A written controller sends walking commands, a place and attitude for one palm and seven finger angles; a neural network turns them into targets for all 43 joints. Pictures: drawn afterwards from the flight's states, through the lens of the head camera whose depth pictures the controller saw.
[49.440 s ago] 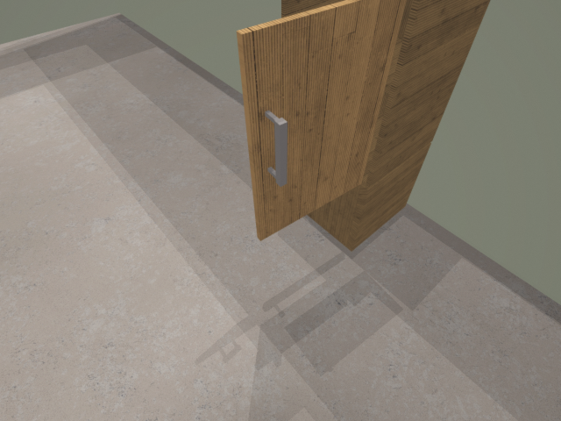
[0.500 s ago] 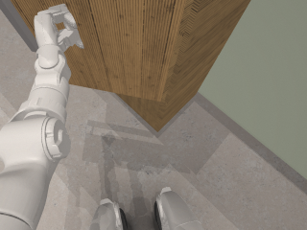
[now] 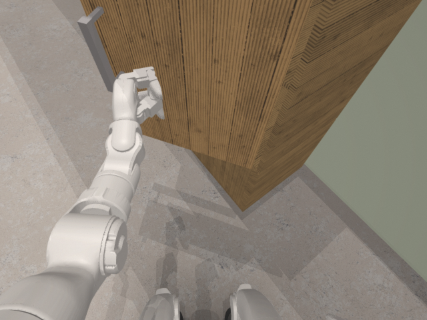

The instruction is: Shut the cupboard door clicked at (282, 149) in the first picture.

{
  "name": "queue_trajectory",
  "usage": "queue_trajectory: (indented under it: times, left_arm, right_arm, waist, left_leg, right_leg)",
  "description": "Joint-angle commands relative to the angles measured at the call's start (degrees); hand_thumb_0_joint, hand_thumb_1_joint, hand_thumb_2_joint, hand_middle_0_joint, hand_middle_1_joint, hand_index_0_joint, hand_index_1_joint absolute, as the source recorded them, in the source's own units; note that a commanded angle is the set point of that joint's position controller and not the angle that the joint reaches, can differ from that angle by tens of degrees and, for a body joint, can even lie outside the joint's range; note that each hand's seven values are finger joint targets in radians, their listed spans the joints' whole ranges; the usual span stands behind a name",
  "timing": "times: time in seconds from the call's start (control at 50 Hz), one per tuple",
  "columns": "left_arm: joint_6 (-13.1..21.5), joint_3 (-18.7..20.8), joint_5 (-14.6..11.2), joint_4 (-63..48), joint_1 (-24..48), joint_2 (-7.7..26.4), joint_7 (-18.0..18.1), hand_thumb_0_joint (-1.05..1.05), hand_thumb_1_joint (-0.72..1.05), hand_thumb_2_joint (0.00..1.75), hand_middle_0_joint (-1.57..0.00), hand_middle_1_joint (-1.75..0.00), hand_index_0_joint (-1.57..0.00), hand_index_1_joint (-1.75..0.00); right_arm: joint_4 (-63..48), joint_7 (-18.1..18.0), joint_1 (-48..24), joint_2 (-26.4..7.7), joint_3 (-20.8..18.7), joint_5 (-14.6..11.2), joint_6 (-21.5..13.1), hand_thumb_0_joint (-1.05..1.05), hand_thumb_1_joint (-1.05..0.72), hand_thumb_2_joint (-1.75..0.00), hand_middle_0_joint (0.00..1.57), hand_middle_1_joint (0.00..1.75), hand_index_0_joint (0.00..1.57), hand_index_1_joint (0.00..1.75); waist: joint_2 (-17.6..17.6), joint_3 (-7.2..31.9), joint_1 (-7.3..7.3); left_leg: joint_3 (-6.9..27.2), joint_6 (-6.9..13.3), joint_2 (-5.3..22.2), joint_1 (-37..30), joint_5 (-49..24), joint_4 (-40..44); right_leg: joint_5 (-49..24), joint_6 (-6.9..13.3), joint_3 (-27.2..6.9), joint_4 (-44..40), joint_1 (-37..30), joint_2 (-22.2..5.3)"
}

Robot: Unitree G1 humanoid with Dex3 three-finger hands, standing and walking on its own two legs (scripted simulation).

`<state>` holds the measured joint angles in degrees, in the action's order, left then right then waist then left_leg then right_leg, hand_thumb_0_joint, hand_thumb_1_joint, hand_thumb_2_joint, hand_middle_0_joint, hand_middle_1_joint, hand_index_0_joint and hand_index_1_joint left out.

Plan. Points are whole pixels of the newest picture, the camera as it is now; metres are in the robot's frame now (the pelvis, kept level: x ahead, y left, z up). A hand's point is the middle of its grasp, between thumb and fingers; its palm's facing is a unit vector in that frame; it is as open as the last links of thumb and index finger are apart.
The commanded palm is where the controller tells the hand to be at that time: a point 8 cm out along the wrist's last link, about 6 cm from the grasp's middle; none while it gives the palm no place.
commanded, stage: draw the hand back to the body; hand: left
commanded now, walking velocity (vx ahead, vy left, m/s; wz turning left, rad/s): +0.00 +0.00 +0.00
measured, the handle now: (106, 53) +0.65 +0.19 +0.07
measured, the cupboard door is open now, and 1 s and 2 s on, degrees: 34 34 34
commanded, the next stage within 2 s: step back with the hand held close in 1.58 s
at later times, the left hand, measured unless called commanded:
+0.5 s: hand (100, 137) +0.38 +0.14 +0.15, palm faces -0.01 -1.00 -0.03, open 3.1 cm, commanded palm +0.34 +0.20 +0.15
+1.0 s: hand out of the picture +0.26 +0.25 +0.20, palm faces +0.30 -0.90 -0.30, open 4.6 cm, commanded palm +0.21 +0.29 +0.23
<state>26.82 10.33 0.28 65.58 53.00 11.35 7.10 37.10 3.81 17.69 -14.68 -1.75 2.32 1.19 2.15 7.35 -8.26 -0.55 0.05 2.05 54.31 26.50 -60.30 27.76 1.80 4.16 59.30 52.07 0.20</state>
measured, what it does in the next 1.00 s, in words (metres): rises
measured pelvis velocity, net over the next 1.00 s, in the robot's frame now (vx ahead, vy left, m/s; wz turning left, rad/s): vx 0.02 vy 0.02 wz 0.01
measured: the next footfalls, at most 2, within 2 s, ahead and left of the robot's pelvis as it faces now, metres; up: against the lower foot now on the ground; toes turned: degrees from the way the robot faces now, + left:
none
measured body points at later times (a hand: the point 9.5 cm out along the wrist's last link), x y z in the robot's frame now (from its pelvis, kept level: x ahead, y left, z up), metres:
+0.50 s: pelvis +0.00 +0.00 +0.05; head +0.03 -0.01 +0.49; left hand +0.37 +0.19 +0.15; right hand +0.10 -0.26 -0.06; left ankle +0.02 +0.12 -0.66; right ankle +0.00 -0.10 -0.66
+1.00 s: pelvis +0.02 +0.02 +0.08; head +0.01 +0.00 +0.53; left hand +0.24 +0.29 +0.22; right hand +0.22 -0.18 +0.00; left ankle +0.02 +0.12 -0.66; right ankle +0.00 -0.10 -0.66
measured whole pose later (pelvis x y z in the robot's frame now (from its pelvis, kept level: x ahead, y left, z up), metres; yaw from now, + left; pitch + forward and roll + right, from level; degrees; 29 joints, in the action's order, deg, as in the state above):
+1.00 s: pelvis +0.02 +0.02 +0.08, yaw +0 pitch -3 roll +0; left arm 0.2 9.7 -4.4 -11.6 -14.7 17.4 4.1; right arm 32.7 -3.8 9.7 -12.0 4.0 -1.7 0.1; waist 3.8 -0.3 3.1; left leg -2.1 1.9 -1.0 7.3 14.0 -24.5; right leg 14.8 -0.5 2.7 23.3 5.2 -1.4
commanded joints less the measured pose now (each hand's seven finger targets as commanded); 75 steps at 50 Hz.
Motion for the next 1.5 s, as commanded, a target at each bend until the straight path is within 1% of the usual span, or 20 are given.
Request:
queue_trajectory:
  times: [0.0, 0.06, 0.12, 0.22, 0.3, 0.34, 0.48, 0.5, 0.54, 0.58, 0.66, 0.78, 0.94, 1.02, 1.18, 1.24, 1.3, 1.38, 1.44, 1.48]
  left_arm:
    - [1.77, 3.01, -1.71, -9.53, 26.87, 8.76, -0.16, 0.00, 0.90, 0.90, -1.30, -1.50, -1.30, -1.50]
    - [2.44, 8.20, -3.65, -16.80, 16.87, 13.86, -1.61, 0.00, 0.90, 0.90, -1.30, -1.50, -1.30, -1.50]
    - [2.25, 7.10, -3.54, -25.85, 7.34, 13.60, -3.34, 0.00, 0.90, 0.90, -1.30, -1.50, -1.30, -1.50]
    - [-2.25, 3.71, -7.14, -34.96, -1.42, 10.56, -6.34, 0.00, 0.90, 0.90, -1.30, -1.50, -1.30, -1.50]
    - [-4.16, -0.95, -9.93, -42.36, -3.87, 6.79, -9.11, 0.00, 0.90, 0.90, -1.30, -1.50, -1.30, -1.50]
    - [-4.57, -3.10, -9.96, -46.07, -5.21, 6.14, -10.12, 0.00, 0.90, 0.90, -1.30, -1.50, -1.30, -1.50]
    - [-9.64, 1.09, -12.32, -52.15, -20.75, 10.92, -12.28, 0.00, 0.90, 0.90, -1.16, -1.35, -1.16, -1.35]
    - [-11.04, -2.32, -7.05, -57.50, -22.43, 13.37, -8.97, 0.00, 0.90, 0.90, -1.13, -1.32, -1.13, -1.32]
    - [-13.54, -0.62, -7.00, -63.18, -27.19, 13.83, -6.35, 0.00, 0.90, 0.90, -1.08, -1.26, -1.08, -1.26]
    - [-15.43, -0.94, -6.31, -68.01, -30.35, 13.83, -4.95, 0.00, 0.90, 0.90, -1.02, -1.20, -1.02, -1.20]
    - [-18.61, -1.71, -5.52, -72.26, -35.08, 12.93, -3.66, 0.00, 0.90, 0.90, -0.92, -1.08, -0.92, -1.08]
    - [-21.43, -1.76, -4.95, -81.90, -45.38, 11.92, -2.83, 0.00, 0.90, 0.90, -0.75, -0.90, -0.75, -0.90]
    - [-22.77, 7.92, -4.78, -91.62, -58.44, 18.33, -1.65, 0.00, 0.90, 0.90, -0.53, -0.66, -0.53, -0.66]
    - [-22.49, 11.12, -4.88, -97.13, -64.67, 18.96, -1.18, 0.00, 0.90, 0.90, -0.42, -0.54, -0.42, -0.54]
    - [-21.70, 17.74, -5.17, -100.73, -75.64, 21.41, -0.30, 0.00, 0.90, 0.90, -0.20, -0.30, -0.20, -0.30]
    - [-22.08, 14.20, -4.82, -97.02, -74.12, 18.00, -0.43, 0.00, 0.90, 0.90, -0.20, -0.30, -0.20, -0.30]
    - [-21.76, 13.49, -4.48, -96.41, -71.21, 17.74, -0.12, 0.00, 0.90, 0.90, -0.20, -0.30, -0.20, -0.30]
    - [-20.77, 15.17, -4.32, -99.91, -71.22, 19.96, 0.38, 0.00, 0.90, 0.90, -0.20, -0.30, -0.20, -0.30]
    - [-20.52, 17.22, -4.43, -100.89, -73.50, 21.98, 0.63, 0.00, 0.90, 0.90, -0.20, -0.30, -0.20, -0.30]
    - [-20.30, 17.07, -4.40, -101.97, -73.73, 21.53, 0.66, 0.00, 0.90, 0.90, -0.20, -0.30, -0.20, -0.30]
  right_arm:
    - [-1.83, -1.14, 12.10, -8.58, -2.65, -0.21, 0.08, 0.00, -0.90, -0.90, 0.20, 0.30, 0.20, 0.30]
    - [-5.16, -1.19, 10.73, -8.18, -2.09, -0.68, 0.26, 0.00, -0.90, -0.90, 0.20, 0.30, 0.20, 0.30]
    - [-7.94, -1.14, 9.78, -7.29, -2.12, -1.53, 0.50, 0.00, -0.90, -0.90, 0.20, 0.30, 0.20, 0.30]
    - [-9.60, -2.48, 7.29, -7.43, -2.19, -3.73, 0.58, 0.00, -0.90, -0.90, 0.20, 0.30, 0.20, 0.30]
    - [-9.36, -4.12, 3.80, -7.05, -1.72, -4.87, -1.10, 0.00, -0.90, -0.90, 0.20, 0.30, 0.20, 0.30]
    - [-9.02, -4.62, 2.44, -6.91, -1.37, -5.15, -2.06, 0.00, -0.90, -0.90, 0.20, 0.30, 0.20, 0.30]
    - [-11.33, -5.38, -4.37, -6.81, 0.05, -6.11, -3.68, 0.00, -0.90, -0.90, 0.20, 0.30, 0.20, 0.30]
    - [-12.24, -6.51, -7.14, -5.04, -0.27, -6.12, -1.91, 0.00, -0.90, -0.90, 0.20, 0.30, 0.20, 0.30]
    - [-13.60, -7.78, -8.92, -4.89, 0.08, -6.06, -1.22, 0.00, -0.90, -0.90, 0.20, 0.30, 0.20, 0.30]
    - [-13.59, -8.38, -10.52, -4.56, 0.67, -6.00, -0.90, 0.00, -0.90, -0.90, 0.20, 0.30, 0.20, 0.30]
    - [-13.50, -9.25, -12.18, -4.35, 1.58, -5.82, -1.12, 0.00, -0.90, -0.90, 0.20, 0.30, 0.20, 0.30]
    - [-13.21, -8.84, -12.89, -4.14, 2.52, -4.87, -2.65, 0.00, -0.90, -0.90, 0.20, 0.30, 0.20, 0.30]
    - [-12.58, -8.35, -14.29, -4.21, 2.61, -3.70, -3.84, 0.00, -0.90, -0.90, 0.20, 0.30, 0.20, 0.30]
    - [-12.53, -8.05, -14.49, -3.43, 2.41, -3.58, -4.82, 0.00, -0.90, -0.90, 0.20, 0.30, 0.20, 0.30]
    - [-11.78, -7.81, -14.33, -3.90, 1.53, -3.78, -7.02, 0.00, -0.90, -0.90, 0.20, 0.30, 0.20, 0.30]
    - [-10.79, -8.04, -13.86, -4.65, 1.27, -3.59, -7.62, 0.00, -0.90, -0.90, 0.20, 0.30, 0.20, 0.30]
    - [-10.52, -8.45, -13.66, -4.91, 1.01, -3.71, -7.88, 0.00, -0.90, -0.90, 0.20, 0.30, 0.20, 0.30]
    - [-10.48, -8.78, -13.73, -4.69, 0.87, -3.39, -8.84, 0.00, -0.90, -0.90, 0.20, 0.30, 0.20, 0.30]
    - [-10.36, -8.82, -14.15, -4.48, 1.01, -3.17, -9.35, 0.00, -0.90, -0.90, 0.20, 0.30, 0.20, 0.30]
    - [-10.43, -8.73, -14.34, -3.90, 1.33, -3.27, -9.64, 0.00, -0.90, -0.90, 0.20, 0.30, 0.20, 0.30]
  waist:
    - [-0.92, 26.40, -2.92]
    - [1.41, 35.07, 2.65]
    - [-1.73, 33.45, 4.72]
    - [-9.02, 21.79, 3.59]
    - [-5.30, 15.93, 3.22]
    - [-0.09, 13.70, 3.36]
    - [-2.14, 9.94, 7.74]
    - [-3.48, 10.96, 7.93]
    - [-4.43, 9.94, 8.36]
    - [-1.56, 8.01, 8.42]
    - [-1.50, 2.33, 8.21]
    - [2.44, 1.06, 8.89]
    - [0.86, -0.67, 10.72]
    - [2.40, 0.61, 11.24]
    - [2.49, -3.56, 12.03]
    - [-0.75, -7.89, 10.96]
    - [-0.62, -8.01, 10.66]
    - [1.34, -1.99, 11.59]
    - [1.89, -1.00, 12.39]
    - [4.69, -1.74, 12.35]
  left_leg:
    - [1.71, 1.28, -2.18, -18.50, -18.59, 4.96]
    - [0.57, 1.02, -2.55, -22.24, -25.45, 6.65]
    - [-0.96, 1.46, -2.65, -21.59, -26.39, 8.92]
    - [-2.31, 2.21, -2.58, -21.11, -18.83, 14.48]
    - [-1.91, 2.38, -2.35, -27.12, -15.68, 17.79]
    - [-1.61, 2.34, -2.37, -30.05, -14.61, 18.87]
    - [-0.88, 2.10, -2.52, -32.00, -12.72, 23.93]
    - [-1.18, 1.98, -2.69, -34.54, -13.59, 26.64]
    - [-0.86, 2.27, -2.47, -36.51, -15.15, 28.35]
    - [-0.82, 2.35, -2.15, -39.93, -17.14, 30.18]
    - [0.11, 2.20, -1.56, -43.69, -17.82, 34.33]
    - [1.14, 1.59, -1.03, -49.87, -22.85, 38.14]
    - [1.72, 1.09, -0.95, -50.07, -26.05, 40.23]
    - [1.24, 0.89, -0.98, -50.70, -29.71, 39.51]
    - [1.15, 0.61, -0.85, -48.41, -26.34, 40.13]
    - [0.85, 1.06, -0.91, -47.38, -23.18, 40.61]
    - [0.75, 1.49, -1.16, -47.70, -20.00, 40.86]
    - [0.48, 1.84, -1.58, -49.79, -22.84, 39.92]
    - [0.25, 1.59, -1.75, -49.40, -25.38, 39.26]
    - [-0.09, 1.39, -1.88, -49.18, -26.54, 38.94]
  right_leg:
    - [-24.26, -1.34, -3.07, -8.10, -11.00, 1.26]
    - [-32.15, -0.98, -3.60, -7.59, -20.41, 1.26]
    - [-36.73, -1.23, -4.12, -9.57, -27.08, 1.52]
    - [-33.44, -2.31, -4.50, -16.72, -31.36, 1.61]
    - [-26.13, -2.06, -3.76, -20.78, -28.98, 1.52]
    - [-23.15, -1.62, -3.51, -21.81, -27.47, 1.38]
    - [-18.59, -1.17, -3.06, -24.58, -31.72, 0.55]
    - [-17.11, -1.39, -6.03, -27.99, -34.83, -1.05]
    - [-18.14, -1.65, -5.57, -29.77, -37.11, -1.21]
    - [-20.85, -1.38, -4.47, -30.52, -38.15, -1.05]
    - [-20.20, -1.06, -3.28, -33.83, -38.95, -0.47]
    - [-23.55, -0.65, -2.13, -36.55, -42.95, -0.13]
    - [-24.95, -0.69, -1.65, -38.67, -47.41, -0.01]
    - [-27.55, -0.87, -1.42, -38.19, -48.81, -0.30]
    - [-24.06, -0.94, -1.19, -38.77, -47.45, -0.19]
    - [-21.45, -1.26, -0.99, -39.88, -44.69, -0.34]
    - [-18.63, -1.41, -1.35, -39.95, -43.67, -0.48]
    - [-21.30, -1.24, -1.75, -39.03, -46.75, -0.86]
    - [-24.32, -1.15, -1.82, -38.78, -48.44, -0.88]
    - [-25.65, -1.06, -1.89, -38.44, -48.24, -0.96]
